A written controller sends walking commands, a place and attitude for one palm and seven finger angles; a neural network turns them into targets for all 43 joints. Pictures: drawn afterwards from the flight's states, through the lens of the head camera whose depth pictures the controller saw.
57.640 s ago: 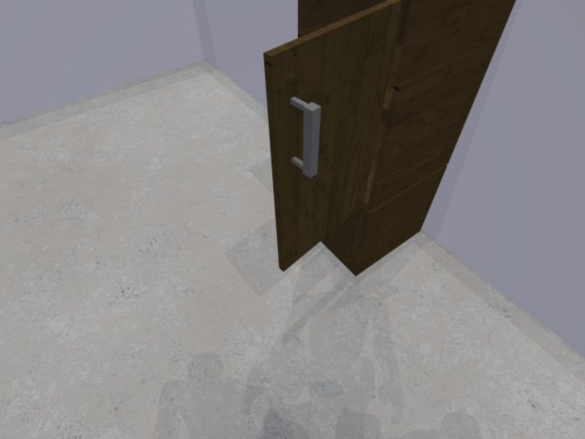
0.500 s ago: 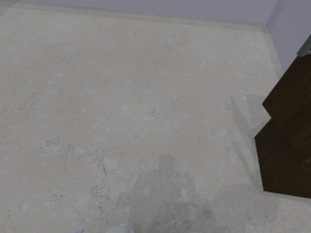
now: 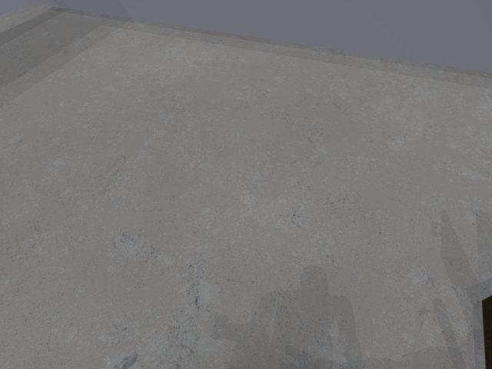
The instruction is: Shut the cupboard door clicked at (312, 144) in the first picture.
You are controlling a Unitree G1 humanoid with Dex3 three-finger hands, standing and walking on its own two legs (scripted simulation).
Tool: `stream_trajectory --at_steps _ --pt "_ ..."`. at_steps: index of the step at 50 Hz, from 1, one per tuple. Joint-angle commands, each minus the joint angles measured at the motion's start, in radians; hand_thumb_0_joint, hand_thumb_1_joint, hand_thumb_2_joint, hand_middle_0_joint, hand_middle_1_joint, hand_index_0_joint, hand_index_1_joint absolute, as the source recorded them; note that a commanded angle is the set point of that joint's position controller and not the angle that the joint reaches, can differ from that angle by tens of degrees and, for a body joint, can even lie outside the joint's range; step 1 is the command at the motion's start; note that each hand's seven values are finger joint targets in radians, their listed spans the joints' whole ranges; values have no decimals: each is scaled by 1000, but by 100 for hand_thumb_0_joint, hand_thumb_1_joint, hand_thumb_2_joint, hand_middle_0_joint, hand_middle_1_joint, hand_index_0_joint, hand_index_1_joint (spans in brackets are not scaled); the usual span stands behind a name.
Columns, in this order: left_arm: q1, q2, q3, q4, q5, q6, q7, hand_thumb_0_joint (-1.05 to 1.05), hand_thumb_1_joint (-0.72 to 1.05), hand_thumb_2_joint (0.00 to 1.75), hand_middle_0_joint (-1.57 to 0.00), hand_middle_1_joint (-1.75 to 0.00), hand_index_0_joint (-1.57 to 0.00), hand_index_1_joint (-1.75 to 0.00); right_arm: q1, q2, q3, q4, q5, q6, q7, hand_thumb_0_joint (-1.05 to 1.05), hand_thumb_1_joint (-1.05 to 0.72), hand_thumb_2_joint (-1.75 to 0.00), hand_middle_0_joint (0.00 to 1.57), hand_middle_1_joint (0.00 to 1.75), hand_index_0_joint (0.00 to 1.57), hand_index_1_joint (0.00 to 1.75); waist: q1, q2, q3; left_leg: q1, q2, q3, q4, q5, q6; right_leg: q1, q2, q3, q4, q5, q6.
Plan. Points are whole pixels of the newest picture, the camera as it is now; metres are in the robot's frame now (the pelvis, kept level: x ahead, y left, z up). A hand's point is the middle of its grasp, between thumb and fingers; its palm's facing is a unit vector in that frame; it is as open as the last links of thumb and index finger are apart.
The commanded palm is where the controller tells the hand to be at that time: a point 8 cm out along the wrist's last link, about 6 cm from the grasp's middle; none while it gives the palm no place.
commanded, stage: walk to a spot facing it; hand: left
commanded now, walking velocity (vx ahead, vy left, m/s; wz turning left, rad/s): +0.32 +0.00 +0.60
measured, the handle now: out of the picture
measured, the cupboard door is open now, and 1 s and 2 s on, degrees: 21 21 21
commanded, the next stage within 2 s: turn to face it in 0.40 s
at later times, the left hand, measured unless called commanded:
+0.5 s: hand out of the picture +0.13 +0.25 -0.18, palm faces +0.36 -0.91 -0.20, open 7.4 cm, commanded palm none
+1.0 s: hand (148, 256) +0.37 +0.26 -0.15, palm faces +0.22 -0.95 -0.23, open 7.3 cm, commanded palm none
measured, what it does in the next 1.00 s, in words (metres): walks ahead: left foot, then right foot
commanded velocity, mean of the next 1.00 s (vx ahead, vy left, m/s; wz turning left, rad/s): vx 0.12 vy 0.00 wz -0.04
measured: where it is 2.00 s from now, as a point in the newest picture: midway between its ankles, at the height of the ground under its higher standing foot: (235, 308)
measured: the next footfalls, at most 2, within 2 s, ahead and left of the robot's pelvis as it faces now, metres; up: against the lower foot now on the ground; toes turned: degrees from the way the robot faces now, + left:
left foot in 0.40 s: +0.28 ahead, +0.16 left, +0.00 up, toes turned +22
right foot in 0.84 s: +0.42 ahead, -0.02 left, +0.00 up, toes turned +10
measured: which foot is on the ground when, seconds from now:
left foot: up 0.00-0.38, down 0.40-0.84, up 0.86-1.00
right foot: down 0.00-0.38, up 0.40-0.82, down 0.84-1.00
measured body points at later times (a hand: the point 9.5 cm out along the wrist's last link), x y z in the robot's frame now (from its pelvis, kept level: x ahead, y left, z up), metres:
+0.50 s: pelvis +0.19 +0.06 -0.01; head +0.24 +0.09 +0.43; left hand +0.11 +0.30 -0.17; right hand +0.39 -0.13 -0.13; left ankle +0.24 +0.15 -0.73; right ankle +0.13 -0.11 -0.63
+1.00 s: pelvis +0.34 +0.07 +0.01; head +0.40 +0.06 +0.46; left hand +0.35 +0.31 -0.13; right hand +0.44 -0.16 -0.15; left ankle +0.27 +0.18 -0.65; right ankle +0.38 -0.03 -0.73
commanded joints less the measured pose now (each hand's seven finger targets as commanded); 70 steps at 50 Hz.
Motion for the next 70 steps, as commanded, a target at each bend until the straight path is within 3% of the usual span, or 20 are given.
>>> stream_trajectory --at_steps 1,5,13,17,18,20,21,24,26,31,40,42,44,49,59,60,61,62,64,70 --pt "78 125 34 -17 -1 -23 24 0 90 90 -20 -30 -20 -30 -41 -44 -14 -96 -9 -44 11 0 -90 -90 20 30 20 30 5 -175 -29 -291 111 1 210 200 -18 178 -285 256 -459 -130 -40" --pt "162 89 26 32 -1 -44 27 0 90 90 -20 -30 -20 -30 -80 -2 -5 -109 -4 -29 23 0 -90 -90 20 30 20 30 9 -174 -41 -352 111 70 82 231 -46 309 -263 40 -406 350 -52" --pt "216 132 31 82 2 -42 30 0 90 90 -20 -30 -20 -30 -273 3 13 -199 -5 -36 51 0 -90 -90 20 30 20 30 36 -165 21 -326 116 165 -321 229 -20 421 -311 -88 -353 520 -56" --pt "164 197 45 60 -7 -34 23 0 90 90 -20 -30 -20 -30 -98 -62 -6 -172 -12 -46 38 0 -90 -90 20 30 20 30 -61 -152 -77 9 3 255 -443 220 34 361 -302 -188 -67 780 -27" --pt "142 194 46 52 -12 -30 18 0 90 90 -20 -30 -20 -30 41 -124 -23 -141 -17 -47 34 0 -90 -90 20 30 20 30 -132 -76 -152 235 9 209 -515 277 47 235 -263 -209 158 620 0" --pt "92 128 26 -43 -24 -15 -1 0 90 90 -20 -30 -20 -30 210 -332 -71 -116 -15 -55 2 0 -90 -90 20 30 20 30 -185 261 -302 575 438 -531 -712 524 273 -299 -11 -61 726 -343 85" --pt "2 146 26 -78 -22 -6 10 0 90 90 -20 -30 -20 -30 183 -335 -70 -105 -4 -44 -11 0 -90 -90 20 30 20 30 -167 80 -241 508 473 -546 -757 482 289 -360 -39 78 794 -298 68" --pt "50 101 33 -35 -1 11 11 0 90 90 -20 -30 -20 -30 -73 -203 -28 -186 -12 -59 -17 0 -90 -90 20 30 20 30 -30 80 -60 59 339 -330 -836 118 160 -262 -107 132 676 -122 72" --pt "134 71 29 6 7 30 5 0 90 90 -20 -30 -20 -30 -109 -144 -5 -180 -12 -75 -25 0 -90 -90 20 30 20 30 18 68 -60 8 252 -171 -834 292 123 -189 -76 116 595 -24 83" --pt "121 41 -1 43 -5 54 20 0 90 90 -20 -30 -20 -30 -50 -88 11 -113 -4 -78 -42 0 -90 -90 20 30 20 30 27 46 -135 126 236 -40 -810 575 122 -114 -32 121 335 56 83" --pt "98 77 20 29 -5 60 8 0 90 90 -20 -30 -20 -30 -64 -114 -8 -81 -7 -31 -47 0 -90 -90 20 30 20 30 48 19 -25 83 279 93 -601 504 66 140 45 78 -93 154 42" --pt "172 190 41 45 8 34 17 0 90 90 -20 -30 -20 -30 -44 -54 -7 -104 9 -30 -38 0 -90 -90 20 30 20 30 63 -283 -84 -102 84 226 -268 110 -42 307 -195 441 -246 542 -71" --pt "184 211 47 47 -12 34 36 0 90 90 -20 -30 -20 -30 -62 -50 0 -119 7 -11 -44 0 -90 -90 20 30 20 30 59 -281 -98 -216 47 76 33 -147 -71 323 -305 575 -324 657 -225" --pt "79 152 49 18 -12 40 46 0 90 90 -20 -30 -20 -30 -119 -38 0 -125 7 -5 -35 0 -90 -90 20 30 20 30 29 -131 -177 -208 78 60 -9 41 -100 309 -159 388 -270 632 -170" --pt "-2 194 63 -7 -11 67 28 0 90 90 -20 -30 -20 -30 -59 -62 -7 -148 18 -21 -45 0 -90 -90 20 30 20 30 -23 -194 -142 135 29 88 -599 254 -99 85 -71 431 -176 407 -84" --pt "-3 155 53 -21 -20 71 26 0 90 90 -20 -30 -20 -30 -25 -113 -13 -141 13 -33 -50 0 -90 -90 20 30 20 30 -34 -71 -162 265 123 20 -716 313 -82 -15 5 375 -97 258 -36" --pt "32 97 43 -38 -31 74 18 0 90 90 -20 -30 -20 -30 -12 -217 -31 -154 -4 -43 -53 0 -90 -90 20 30 20 30 -28 233 -173 351 388 -251 -785 470 15 -189 141 235 107 -164 31" --pt "3 125 41 -48 -21 74 17 0 90 90 -20 -30 -20 -30 9 -246 -35 -160 -10 -34 -58 0 -90 -90 20 30 20 30 -48 235 -151 287 510 -321 -786 596 116 -190 120 176 328 -369 50" --pt "3 141 52 -45 -5 81 6 0 90 90 -20 -30 -20 -30 -66 -194 -18 -190 -20 -36 -58 0 -90 -90 20 30 20 30 -6 104 -78 181 456 -218 -785 646 139 -201 79 176 505 -278 64" --pt "-28 114 41 -57 -14 103 -19 0 90 90 -20 -30 -20 -30 -65 -168 -16 -189 -15 -34 -61 0 -90 -90 20 30 20 30 -1 154 -99 290 346 61 -703 817 91 -192 41 104 423 -158 92"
